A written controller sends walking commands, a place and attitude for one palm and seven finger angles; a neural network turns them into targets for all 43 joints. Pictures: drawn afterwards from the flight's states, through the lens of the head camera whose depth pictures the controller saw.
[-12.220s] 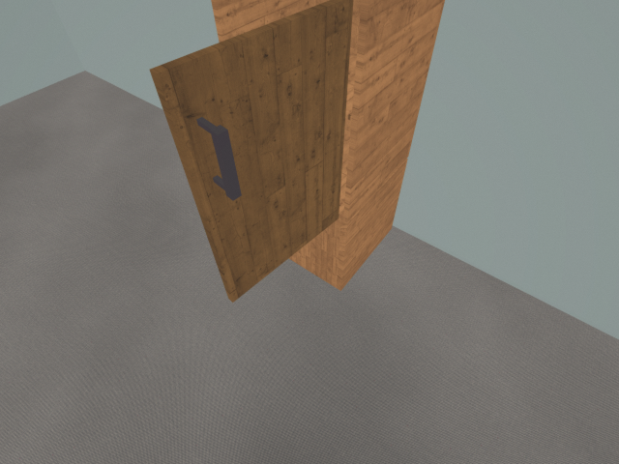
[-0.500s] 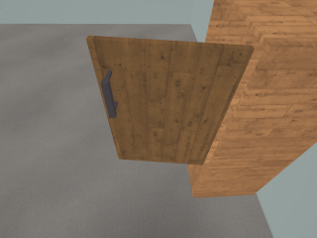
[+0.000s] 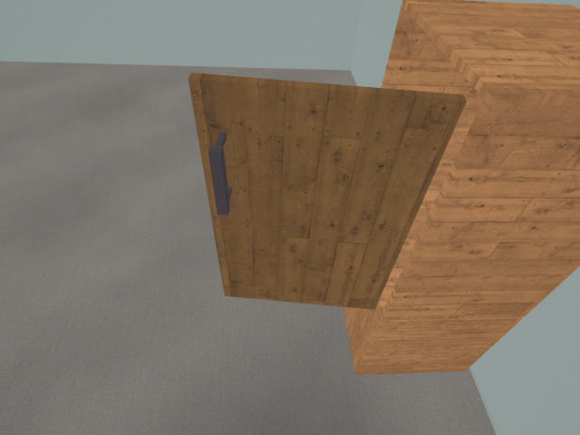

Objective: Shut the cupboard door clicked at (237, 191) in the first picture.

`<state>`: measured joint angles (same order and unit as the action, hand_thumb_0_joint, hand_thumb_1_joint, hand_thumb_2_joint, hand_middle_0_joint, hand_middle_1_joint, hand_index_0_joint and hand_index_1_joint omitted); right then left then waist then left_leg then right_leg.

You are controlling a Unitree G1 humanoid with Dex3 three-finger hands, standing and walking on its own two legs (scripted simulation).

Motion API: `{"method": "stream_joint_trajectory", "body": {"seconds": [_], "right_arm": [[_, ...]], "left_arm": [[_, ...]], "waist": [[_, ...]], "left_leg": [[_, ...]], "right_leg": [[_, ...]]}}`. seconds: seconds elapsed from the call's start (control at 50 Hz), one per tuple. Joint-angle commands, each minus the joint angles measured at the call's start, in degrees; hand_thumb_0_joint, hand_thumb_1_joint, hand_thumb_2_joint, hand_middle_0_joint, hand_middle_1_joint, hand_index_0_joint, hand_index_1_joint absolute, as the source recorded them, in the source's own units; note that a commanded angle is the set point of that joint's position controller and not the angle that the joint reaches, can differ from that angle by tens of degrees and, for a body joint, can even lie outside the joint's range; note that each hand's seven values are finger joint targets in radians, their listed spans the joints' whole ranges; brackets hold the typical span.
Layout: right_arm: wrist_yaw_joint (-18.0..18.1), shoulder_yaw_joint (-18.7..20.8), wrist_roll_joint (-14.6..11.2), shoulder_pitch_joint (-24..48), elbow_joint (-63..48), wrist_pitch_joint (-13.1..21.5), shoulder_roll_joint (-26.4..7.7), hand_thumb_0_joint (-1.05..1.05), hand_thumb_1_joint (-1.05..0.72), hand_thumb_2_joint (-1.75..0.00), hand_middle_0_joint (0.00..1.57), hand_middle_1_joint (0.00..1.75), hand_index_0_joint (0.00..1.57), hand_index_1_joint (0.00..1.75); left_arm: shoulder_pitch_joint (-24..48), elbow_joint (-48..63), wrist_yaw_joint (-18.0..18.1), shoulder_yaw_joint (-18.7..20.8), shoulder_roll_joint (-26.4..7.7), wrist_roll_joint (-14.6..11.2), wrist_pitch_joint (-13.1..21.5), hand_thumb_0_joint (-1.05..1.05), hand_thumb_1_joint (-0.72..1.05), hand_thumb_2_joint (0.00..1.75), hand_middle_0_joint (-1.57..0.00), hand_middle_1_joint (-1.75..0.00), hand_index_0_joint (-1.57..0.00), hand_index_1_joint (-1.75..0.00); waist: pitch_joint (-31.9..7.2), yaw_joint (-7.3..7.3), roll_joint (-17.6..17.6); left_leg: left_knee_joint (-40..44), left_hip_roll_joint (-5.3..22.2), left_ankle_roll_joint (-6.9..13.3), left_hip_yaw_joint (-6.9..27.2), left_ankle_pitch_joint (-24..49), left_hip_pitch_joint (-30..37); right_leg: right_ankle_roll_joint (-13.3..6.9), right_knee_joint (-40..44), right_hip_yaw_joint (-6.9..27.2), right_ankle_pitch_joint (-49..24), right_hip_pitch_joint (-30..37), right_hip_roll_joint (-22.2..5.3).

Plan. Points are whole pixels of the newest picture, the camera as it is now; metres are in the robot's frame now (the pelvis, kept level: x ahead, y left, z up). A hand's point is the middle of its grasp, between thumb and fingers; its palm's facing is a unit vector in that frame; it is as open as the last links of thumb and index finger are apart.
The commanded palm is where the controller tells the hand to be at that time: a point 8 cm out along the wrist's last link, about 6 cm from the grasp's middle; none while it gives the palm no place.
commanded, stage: look again from close up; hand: left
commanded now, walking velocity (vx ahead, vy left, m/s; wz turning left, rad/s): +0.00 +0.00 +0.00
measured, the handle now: (222, 175) +0.49 +0.15 +0.10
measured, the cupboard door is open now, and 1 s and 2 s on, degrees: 83 83 83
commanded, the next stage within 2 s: shuffle to correct the standing spot in 0.52 s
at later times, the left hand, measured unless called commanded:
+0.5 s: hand out of the picture -0.03 +0.16 -0.18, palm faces +0.02 -0.99 -0.15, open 7.4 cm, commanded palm none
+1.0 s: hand out of the picture +0.00 +0.18 -0.17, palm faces +0.01 -0.98 -0.22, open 7.4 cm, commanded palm none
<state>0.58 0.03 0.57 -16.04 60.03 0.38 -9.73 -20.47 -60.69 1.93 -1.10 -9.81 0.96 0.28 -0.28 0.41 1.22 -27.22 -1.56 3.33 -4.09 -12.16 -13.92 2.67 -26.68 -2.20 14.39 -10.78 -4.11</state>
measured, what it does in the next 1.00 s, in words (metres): stands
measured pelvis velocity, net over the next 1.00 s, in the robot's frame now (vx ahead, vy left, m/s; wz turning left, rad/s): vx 0.02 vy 0.00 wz -0.01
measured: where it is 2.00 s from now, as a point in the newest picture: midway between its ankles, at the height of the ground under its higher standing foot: outside the picture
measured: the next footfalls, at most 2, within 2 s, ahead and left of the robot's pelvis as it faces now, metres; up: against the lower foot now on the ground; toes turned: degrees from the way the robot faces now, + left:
none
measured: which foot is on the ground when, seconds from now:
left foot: down 0.00-1.00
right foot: down 0.00-1.00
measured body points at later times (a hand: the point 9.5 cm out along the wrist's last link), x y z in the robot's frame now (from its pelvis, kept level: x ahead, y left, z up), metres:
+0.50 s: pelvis +0.00 +0.00 +0.00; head +0.00 +0.02 +0.45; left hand -0.03 +0.21 -0.16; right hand +0.00 -0.22 -0.15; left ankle +0.03 +0.08 -0.74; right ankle +0.00 -0.15 -0.74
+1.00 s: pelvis +0.02 +0.00 +0.00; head +0.02 -0.01 +0.45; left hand +0.00 +0.23 -0.16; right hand +0.03 -0.23 -0.17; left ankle +0.03 +0.08 -0.74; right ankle +0.00 -0.15 -0.74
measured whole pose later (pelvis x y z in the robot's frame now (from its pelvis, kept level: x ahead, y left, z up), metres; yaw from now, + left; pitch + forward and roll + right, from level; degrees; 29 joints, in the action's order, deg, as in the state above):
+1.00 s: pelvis +0.02 +0.00 +0.00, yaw -1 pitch +0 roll +0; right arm 1.1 0.1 1.0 -17.4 60.3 0.5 -10.4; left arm -20.3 -62.9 2.0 -1.0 -8.5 1.0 1.1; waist -0.5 0.0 -2.1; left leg -30.6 -1.5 3.4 -4.6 -15.5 -14.9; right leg 2.7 -30.3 -1.5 17.7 -12.1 -4.3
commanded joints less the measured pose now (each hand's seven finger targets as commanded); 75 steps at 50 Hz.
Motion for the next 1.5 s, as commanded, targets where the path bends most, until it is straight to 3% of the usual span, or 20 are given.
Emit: {"method": "stream_joint_trajectory", "body": {"seconds": [0.0,0.32,0.6,0.66,0.7,0.72,0.74,0.76,0.8,0.84,0.86,0.88,0.92,1.04,1.22,1.32,1.48], "right_arm": [[0.23,1.07,-0.17,-1.97,-1.87,1.40,-6.18,0.00,-0.90,-0.90,0.20,0.30,0.20,0.30],[0.36,0.97,-0.38,-2.59,1.54,1.24,-4.94,0.00,-0.90,-0.90,0.20,0.30,0.20,0.30],[0.56,0.97,-0.38,-3.32,2.72,1.30,-3.61,0.00,-0.90,-0.90,0.20,0.30,0.20,0.30],[0.62,1.29,-0.12,-4.13,3.31,0.88,-3.74,0.00,-0.90,-0.90,0.20,0.30,0.20,0.30],[0.62,1.60,0.04,-3.68,3.16,0.63,-4.43,0.00,-0.90,-0.90,0.20,0.30,0.20,0.30],[0.54,1.23,0.12,0.81,-0.91,0.80,-7.99,0.00,-0.90,-0.90,0.20,0.30,0.20,0.30],[-0.04,0.83,0.54,-0.66,-2.53,0.71,-3.58,0.00,-0.90,-0.90,0.20,0.30,0.20,0.30],[-0.34,0.63,1.06,-1.35,-2.70,0.86,-3.74,0.00,-0.90,-0.90,0.20,0.30,0.20,0.30],[-0.05,1.02,0.69,-2.10,-3.74,1.15,-4.85,0.00,-0.90,-0.90,0.20,0.30,0.20,0.30],[0.23,1.14,0.45,-2.41,-4.12,1.33,-5.30,0.00,-0.90,-0.90,0.20,0.30,0.20,0.30],[0.33,0.91,0.38,-2.69,-4.25,1.61,-4.67,0.00,-0.90,-0.90,0.20,0.30,0.20,0.30],[0.31,0.82,0.30,-2.15,-4.20,1.74,-4.83,0.00,-0.90,-0.90,0.20,0.30,0.20,0.30],[0.38,0.71,0.21,-3.22,-3.60,1.84,-4.82,0.00,-0.90,-0.90,0.20,0.30,0.20,0.30],[0.55,0.34,0.15,-3.00,-1.96,2.19,-5.38,0.00,-0.90,-0.90,0.20,0.30,0.20,0.30],[0.74,0.27,0.18,-1.15,-0.19,2.07,-5.61,0.00,-0.90,-0.90,0.20,0.30,0.20,0.30],[0.82,0.21,0.13,-0.46,0.58,1.81,-5.43,0.00,-0.90,-0.90,0.20,0.30,0.20,0.30],[0.97,0.36,0.09,0.14,1.63,1.66,-5.41,0.00,-0.90,-0.90,0.20,0.30,0.20,0.30]], "left_arm": [[-2.95,1.69,0.47,0.88,-4.87,0.17,1.04,0.00,0.90,0.90,-0.20,-0.30,-0.20,-0.30],[-4.28,-0.58,0.60,0.84,-3.52,0.14,0.91,0.00,0.90,0.90,-0.20,-0.30,-0.20,-0.30],[-4.76,-1.04,0.69,1.04,-2.67,0.09,1.00,0.00,0.90,0.90,-0.20,-0.30,-0.20,-0.30],[-5.03,-1.48,0.41,1.11,-2.09,0.32,0.73,0.00,0.90,0.90,-0.20,-0.30,-0.20,-0.30],[-5.33,-1.26,0.23,1.20,-1.50,0.51,0.44,0.00,0.90,0.90,-0.20,-0.30,-0.20,-0.30],[-5.11,-3.11,2.15,0.60,-4.20,1.51,1.10,0.00,0.90,0.90,-0.20,-0.30,-0.20,-0.30],[-3.53,-0.41,1.64,1.15,-5.71,0.78,1.26,0.00,0.90,0.90,-0.20,-0.30,-0.20,-0.30],[-2.28,0.15,1.23,1.49,-6.62,0.74,1.94,0.00,0.90,0.90,-0.20,-0.30,-0.20,-0.30],[-2.72,0.36,0.61,1.41,-4.89,0.57,1.60,0.00,0.90,0.90,-0.20,-0.30,-0.20,-0.30],[-3.41,-0.08,0.41,1.07,-2.96,0.58,1.49,0.00,0.90,0.90,-0.20,-0.30,-0.20,-0.30],[-2.90,0.03,0.37,1.09,-2.88,0.63,1.66,0.00,0.90,0.90,-0.20,-0.30,-0.20,-0.30],[-3.48,-0.28,0.38,0.92,-2.59,0.48,1.79,0.00,0.90,0.90,-0.20,-0.30,-0.20,-0.30],[-2.46,-0.26,0.47,0.83,-2.97,0.23,1.86,0.00,0.90,0.90,-0.20,-0.30,-0.20,-0.30],[-1.47,0.03,0.57,1.10,-4.45,-0.06,1.75,0.00,0.90,0.90,-0.20,-0.30,-0.20,-0.30],[0.10,0.37,0.60,1.43,-6.05,-0.13,1.62,0.00,0.90,0.90,-0.20,-0.30,-0.20,-0.30],[1.08,0.31,0.55,1.54,-6.35,-0.13,1.33,0.00,0.90,0.90,-0.20,-0.30,-0.20,-0.30],[1.05,-0.10,0.55,1.58,-6.38,-0.15,1.37,0.00,0.90,0.90,-0.20,-0.30,-0.20,-0.30]], "waist": [[4.52,-0.30,-0.74],[5.48,0.03,-1.12],[5.15,0.09,-0.72],[5.84,-0.23,-0.62],[7.90,-0.02,-2.39],[10.08,0.84,-4.93],[5.87,-0.50,-6.02],[4.42,-0.70,-8.12],[3.97,-1.08,-9.09],[4.53,-0.42,-6.44],[5.21,-0.12,-3.25],[4.80,0.18,-1.02],[4.84,-0.69,1.27],[3.07,-0.52,1.25],[1.37,-0.25,-0.51],[2.89,-0.06,-1.02],[1.93,0.00,-0.48]], "left_leg": [[8.60,6.50,-1.22,8.24,-3.06,-1.90],[10.76,6.73,-1.47,8.46,-4.99,-1.81],[10.08,6.63,-1.57,7.50,-1.76,-0.57],[11.83,7.59,-1.22,8.96,-12.40,-1.59],[13.44,8.36,-0.83,10.22,-17.18,-3.98],[3.20,7.50,-2.53,4.98,-2.35,-6.32],[3.10,5.18,-2.67,5.78,-13.48,-5.51],[1.82,4.65,-2.52,5.75,-11.00,-5.20],[5.97,6.87,-0.88,9.76,-14.21,-5.26],[8.70,8.43,0.19,11.85,-13.53,-6.46],[8.50,8.21,0.55,11.73,-10.45,-8.16],[7.36,7.59,0.23,10.29,-7.64,-6.38],[6.37,6.94,-0.23,8.69,-2.83,-3.31],[5.15,6.78,-0.60,6.17,6.29,0.94],[4.55,6.92,-1.13,4.87,11.30,3.67],[5.12,7.00,-1.38,4.78,10.14,3.13],[4.94,7.32,-1.59,4.27,11.59,4.96]], "right_leg": [[-3.90,5.04,3.59,-1.14,-2.03,-2.12],[-3.41,6.01,2.85,-1.49,-1.05,-2.34],[-3.45,6.47,2.90,-3.08,-0.72,-2.53],[-3.43,5.58,1.71,3.47,-1.36,-1.03],[-3.44,4.09,0.91,4.89,-2.64,-0.41],[-3.67,3.86,1.97,-1.15,-5.17,-1.57],[-5.08,3.80,3.42,11.67,-5.70,-2.31],[-5.71,2.55,3.52,10.71,-5.98,-2.38],[-5.43,-0.22,1.89,11.27,-7.17,-0.25],[-4.95,-1.53,0.78,6.20,-5.12,0.87],[-4.90,-0.85,0.82,3.52,-3.03,0.49],[-4.89,0.00,2.05,2.00,-3.43,-0.29],[-4.61,1.20,3.12,0.35,-4.47,-0.94],[-3.91,2.07,3.57,-5.27,-2.60,-1.97],[-4.05,2.57,4.12,-11.88,-0.06,-2.56],[-4.06,3.50,4.11,-10.97,0.16,-2.54],[-4.12,4.19,4.29,-13.76,1.09,-2.71]]}}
